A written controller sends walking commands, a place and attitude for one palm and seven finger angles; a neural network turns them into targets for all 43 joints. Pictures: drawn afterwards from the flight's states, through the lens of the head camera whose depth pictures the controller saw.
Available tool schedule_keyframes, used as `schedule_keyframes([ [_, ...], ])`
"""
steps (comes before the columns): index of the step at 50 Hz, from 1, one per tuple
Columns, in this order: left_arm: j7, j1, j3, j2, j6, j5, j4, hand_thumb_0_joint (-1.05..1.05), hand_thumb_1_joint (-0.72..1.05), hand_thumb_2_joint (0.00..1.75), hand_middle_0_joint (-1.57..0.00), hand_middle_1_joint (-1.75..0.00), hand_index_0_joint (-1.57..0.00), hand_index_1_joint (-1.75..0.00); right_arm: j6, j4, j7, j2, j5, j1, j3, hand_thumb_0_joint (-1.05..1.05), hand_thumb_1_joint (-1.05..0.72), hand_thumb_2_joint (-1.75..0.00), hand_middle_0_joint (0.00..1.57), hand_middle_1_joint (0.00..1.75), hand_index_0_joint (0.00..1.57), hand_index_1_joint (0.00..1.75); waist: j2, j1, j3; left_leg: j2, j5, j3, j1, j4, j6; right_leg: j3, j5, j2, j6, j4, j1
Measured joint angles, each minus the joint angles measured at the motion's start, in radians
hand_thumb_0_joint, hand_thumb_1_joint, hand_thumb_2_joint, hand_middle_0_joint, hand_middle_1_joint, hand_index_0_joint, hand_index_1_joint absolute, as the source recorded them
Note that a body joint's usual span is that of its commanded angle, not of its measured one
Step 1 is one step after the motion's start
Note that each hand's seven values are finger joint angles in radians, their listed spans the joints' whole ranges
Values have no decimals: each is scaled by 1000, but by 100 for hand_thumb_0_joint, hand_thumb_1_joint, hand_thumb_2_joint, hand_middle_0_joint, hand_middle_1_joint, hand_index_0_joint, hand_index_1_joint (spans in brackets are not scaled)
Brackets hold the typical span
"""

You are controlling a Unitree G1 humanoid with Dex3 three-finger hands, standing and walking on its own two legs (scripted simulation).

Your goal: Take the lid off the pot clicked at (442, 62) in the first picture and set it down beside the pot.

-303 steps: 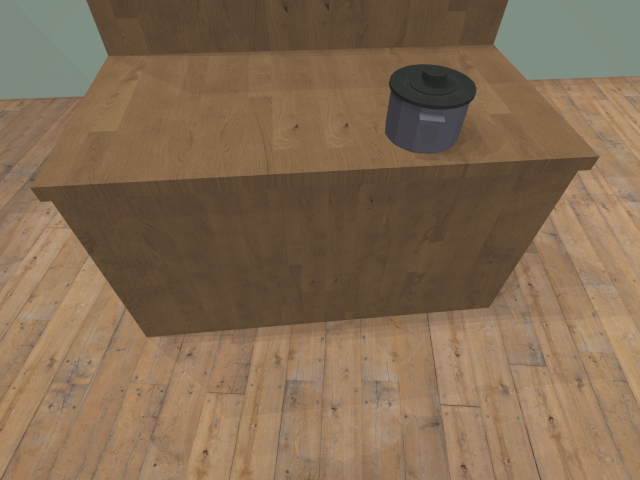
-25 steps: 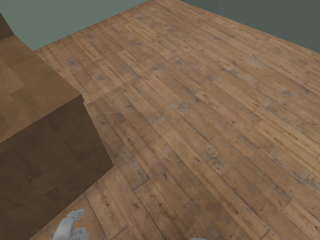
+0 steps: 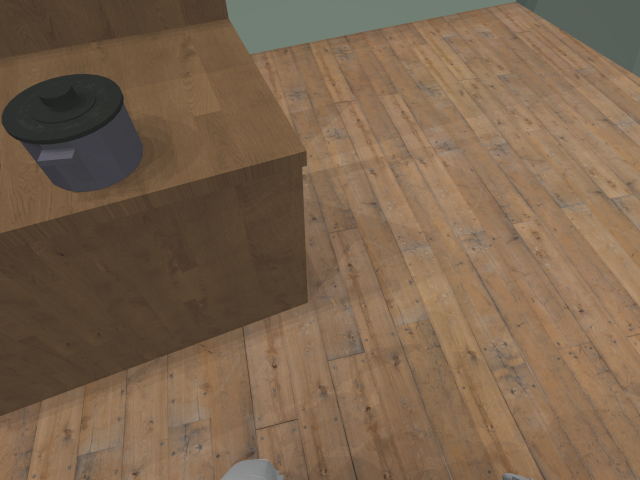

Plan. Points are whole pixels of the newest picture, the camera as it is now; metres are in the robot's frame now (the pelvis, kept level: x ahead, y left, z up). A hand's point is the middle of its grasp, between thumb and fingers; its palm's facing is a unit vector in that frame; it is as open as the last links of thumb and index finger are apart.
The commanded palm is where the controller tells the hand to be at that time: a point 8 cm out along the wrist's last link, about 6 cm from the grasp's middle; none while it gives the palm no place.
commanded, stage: turn to face it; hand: left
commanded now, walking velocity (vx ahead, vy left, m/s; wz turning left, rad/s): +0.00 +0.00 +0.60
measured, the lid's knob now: (57, 93) +0.63 +0.49 +0.09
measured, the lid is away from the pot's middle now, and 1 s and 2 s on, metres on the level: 0.00 0.00 0.00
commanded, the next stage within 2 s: take the last steps up to it in 0.76 s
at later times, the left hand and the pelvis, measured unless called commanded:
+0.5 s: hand out of the picture +0.06 +0.27 -0.15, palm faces +0.27 -0.93 -0.27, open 7.4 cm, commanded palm none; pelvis +0.01 +0.04 +0.01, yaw +16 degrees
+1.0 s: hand out of the picture -0.02 +0.18 -0.14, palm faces +0.47 -0.84 -0.27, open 7.4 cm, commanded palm none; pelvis +0.03 -0.01 +0.01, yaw +27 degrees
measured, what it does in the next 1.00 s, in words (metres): steps on the spot, turning left: left foot, then right foot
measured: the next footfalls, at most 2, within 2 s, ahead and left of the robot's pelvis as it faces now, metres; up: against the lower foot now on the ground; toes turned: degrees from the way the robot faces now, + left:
left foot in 0.06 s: +0.04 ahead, +0.12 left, +0.00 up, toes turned +7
right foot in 0.66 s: +0.08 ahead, -0.07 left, +0.00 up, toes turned +21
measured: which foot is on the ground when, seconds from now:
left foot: up 0.00-0.04, down 0.06-0.68, up 0.70-1.00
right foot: down 0.00-0.06, up 0.08-0.64, down 0.66-1.00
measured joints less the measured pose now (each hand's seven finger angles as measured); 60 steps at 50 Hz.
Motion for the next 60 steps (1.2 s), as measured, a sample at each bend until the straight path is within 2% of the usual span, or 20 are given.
schedule_keyframes([
  [2,-1,18,11,23,6,-3,9,1,90,90,-21,-30,-20,-30,-16,-22,1,2,0,-17,7,1,-91,-90,19,30,20,30,-14,9,-6,-13,73,23,61,-144,15,-21,-27,-21,20,53,-21],
  [3,-3,28,17,35,11,-7,13,1,90,90,-21,-30,-20,-30,-28,-34,2,0,-2,-21,9,1,-91,-90,19,30,20,30,-19,10,-13,-21,107,21,83,-203,46,-19,-46,-33,29,110,-48],
  [4,-3,23,23,50,22,-10,22,1,90,90,-21,-30,-20,-30,-39,-41,0,7,-2,-28,10,1,-91,-90,20,30,20,30,-36,13,-10,-37,102,18,70,-186,78,26,-119,-39,42,200,-87],
  [6,1,10,30,69,47,-9,34,1,90,90,-21,-30,-20,-30,-52,-51,-4,17,0,-31,19,0,-91,-90,20,30,20,30,-48,22,-8,-49,89,5,64,-168,119,125,-213,-7,52,389,-169],
  [9,-1,-16,35,78,54,-9,38,1,91,90,-20,-30,-20,-30,-54,-54,-18,29,-2,-12,31,0,-91,-90,20,30,20,30,-41,17,-22,-59,122,-32,89,-227,131,198,-155,30,64,557,-258],
  [12,-9,-46,34,76,42,-8,23,1,91,90,-20,-30,-19,-30,-50,-47,-21,39,0,10,39,0,-91,-90,20,30,20,30,-35,11,-29,-77,169,-68,120,-303,139,239,-51,41,77,597,-304],
  [16,-9,-81,25,64,33,-8,4,1,91,90,-20,-30,-20,-30,-47,-36,-21,50,2,44,45,0,-91,-90,20,30,20,30,-26,-2,-40,-102,209,-110,140,-363,148,273,4,51,92,556,-316],
  [21,-3,-118,18,49,33,-11,-6,1,90,90,-20,-30,-20,-30,-43,-22,-23,65,-3,94,43,0,-90,-90,20,30,21,30,-13,-31,-50,-133,228,-157,141,-385,152,290,-18,76,95,459,-287],
  [29,6,-166,2,17,28,-22,-24,1,90,90,-20,-30,-20,-30,-31,13,-34,62,-13,160,33,0,-90,-90,20,30,21,30,28,-73,-49,-160,228,-219,122,-367,130,287,-90,140,65,247,-197],
  [32,8,-167,-6,2,16,-27,-34,1,90,90,-20,-30,-20,-30,-24,28,-36,52,-10,175,28,1,-90,-90,20,30,21,30,46,-75,-53,-167,214,-236,106,-338,111,282,-18,161,50,88,-120],
  [33,9,-161,-9,0,8,-28,-38,1,90,90,-20,-30,-20,-30,-23,32,-35,50,-6,181,27,1,-90,-90,20,30,20,30,45,-72,-58,-174,203,-238,95,-317,103,281,36,160,46,5,-81],
  [34,11,-159,-10,-8,0,-25,-36,1,90,90,-20,-30,-20,-30,-23,39,-35,44,-1,179,25,1,-90,-90,20,30,20,30,62,-69,-56,-165,181,-241,81,-281,93,272,59,172,12,-25,-65],
  [35,12,-156,-13,-16,-5,-22,-35,1,90,90,-20,-30,-20,-30,-20,45,-36,39,1,174,21,1,-91,-90,20,30,20,30,76,-70,-51,-155,103,-232,57,-212,80,260,58,181,-20,-22,-61],
  [37,10,-142,-22,-28,-6,-18,-34,1,90,90,-20,-30,-20,-30,-12,48,-35,35,-3,171,12,1,-91,-90,20,30,20,30,83,-77,-51,-149,-12,-196,-13,-14,63,237,46,172,-60,-26,-49],
  [39,11,-124,-22,-39,-3,-19,-31,1,90,90,-21,-30,-20,-30,-5,52,-29,30,-7,166,5,1,-91,-90,20,30,20,30,82,-76,-54,-127,-15,-164,-64,156,51,220,52,162,-71,-55,-28],
  [41,9,-109,-22,-49,-5,-20,-22,1,90,90,-21,-30,-20,-30,-5,56,-24,24,-9,160,1,1,-91,-90,20,30,20,30,82,-75,-53,-95,24,-148,-92,263,38,204,64,155,-74,-83,-9],
  [44,7,-85,-22,-61,-15,-19,-10,1,90,90,-21,-30,-20,-30,-4,65,-22,20,-8,150,0,1,-91,-90,20,30,20,30,72,-67,-51,-56,54,-142,-94,307,19,183,72,143,-77,-106,8],
  [49,0,-29,-18,-73,-39,-12,23,1,90,90,-21,-30,-20,-30,-2,83,-19,15,-14,126,2,0,-91,-90,20,30,20,30,59,-33,-54,-16,55,-130,-51,236,9,154,77,128,-74,-134,27],
  [55,-8,74,-8,-55,-60,-1,91,0,91,90,-21,-30,-20,-30,-21,85,-6,21,-15,78,9,1,-91,-90,19,30,20,30,44,13,-71,3,64,-79,-16,94,29,127,86,116,-56,-185,60],
  [60,-12,154,0,-33,-54,4,159,1,91,90,-21,-30,-20,-30,-53,64,-1,44,-11,28,23,1,-91,-90,19,30,20,30,19,52,-81,-9,58,-33,40,-115,59,122,68,99,-26,-192,84],
])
